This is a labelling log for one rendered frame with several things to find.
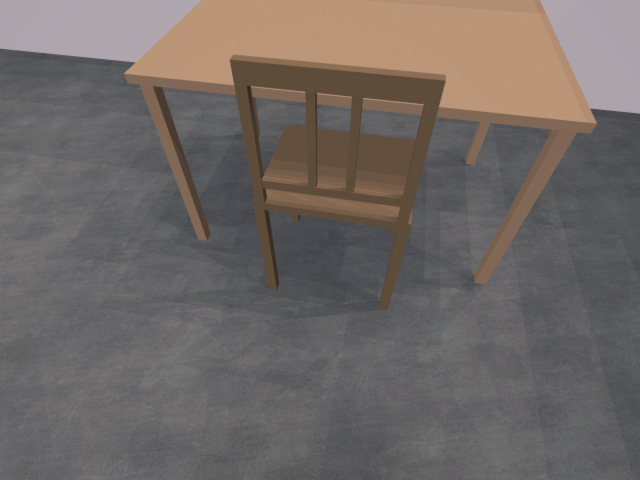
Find chair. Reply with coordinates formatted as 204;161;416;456
230;54;446;309

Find table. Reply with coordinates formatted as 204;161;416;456
124;0;597;285

